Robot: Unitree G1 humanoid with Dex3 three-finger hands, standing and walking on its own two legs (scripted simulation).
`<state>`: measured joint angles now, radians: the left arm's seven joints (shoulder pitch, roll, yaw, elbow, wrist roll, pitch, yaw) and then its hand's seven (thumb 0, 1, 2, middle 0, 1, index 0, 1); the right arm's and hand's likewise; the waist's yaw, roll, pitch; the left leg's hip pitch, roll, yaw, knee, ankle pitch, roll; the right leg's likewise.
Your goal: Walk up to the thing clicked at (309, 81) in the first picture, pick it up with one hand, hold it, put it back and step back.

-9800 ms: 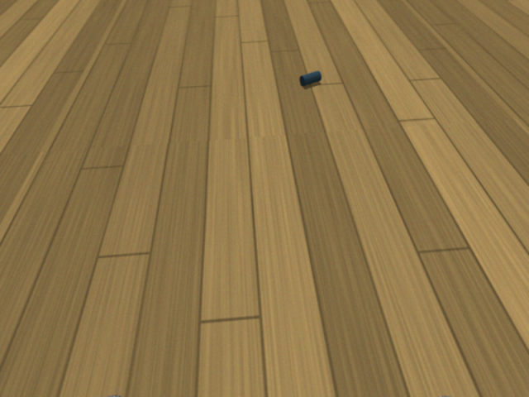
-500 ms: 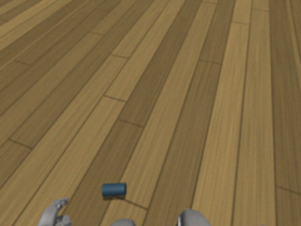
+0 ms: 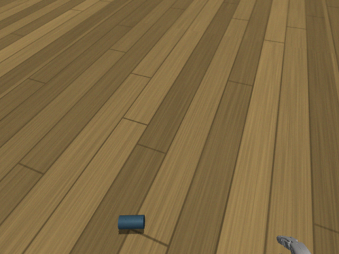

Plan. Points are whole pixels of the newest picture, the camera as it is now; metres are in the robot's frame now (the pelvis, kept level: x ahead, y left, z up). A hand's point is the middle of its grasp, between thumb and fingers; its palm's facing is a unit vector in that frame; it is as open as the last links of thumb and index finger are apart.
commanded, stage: walk up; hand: left
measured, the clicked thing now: (131, 221) +0.36 +0.26 -0.74
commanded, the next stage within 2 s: none
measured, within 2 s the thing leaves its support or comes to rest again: neither
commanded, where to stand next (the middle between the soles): +0.06 +0.01 m, yaw -1 degrees
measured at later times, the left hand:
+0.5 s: hand out of the picture +0.05 +0.29 -0.17, palm faces -0.08 -0.94 -0.34, open 7.4 cm
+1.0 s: hand out of the picture +0.10 +0.25 -0.13, palm faces -0.06 -0.88 -0.47, open 7.4 cm
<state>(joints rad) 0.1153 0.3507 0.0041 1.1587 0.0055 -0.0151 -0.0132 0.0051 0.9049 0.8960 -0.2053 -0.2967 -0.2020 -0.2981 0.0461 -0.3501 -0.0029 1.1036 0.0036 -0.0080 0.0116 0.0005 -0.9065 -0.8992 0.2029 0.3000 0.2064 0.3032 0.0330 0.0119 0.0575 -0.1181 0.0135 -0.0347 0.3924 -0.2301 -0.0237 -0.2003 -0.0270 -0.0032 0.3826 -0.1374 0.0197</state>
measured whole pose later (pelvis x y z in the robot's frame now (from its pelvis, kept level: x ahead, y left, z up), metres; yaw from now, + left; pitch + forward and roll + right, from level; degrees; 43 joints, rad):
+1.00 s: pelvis +0.00 -0.02 -0.01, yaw -3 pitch -3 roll -1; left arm 0.21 0.36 0.03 0.88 0.02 -0.06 0.03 0.00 0.90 0.90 -0.21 -0.30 -0.21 -0.30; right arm 0.26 -0.44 -0.08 0.89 -0.02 0.06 0.03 0.00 -0.91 -0.90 0.20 0.30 0.20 0.30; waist -0.01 0.11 0.12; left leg -0.47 -0.01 -0.16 1.07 -0.42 -0.02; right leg -0.22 0.00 -0.04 0.57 -0.29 -0.01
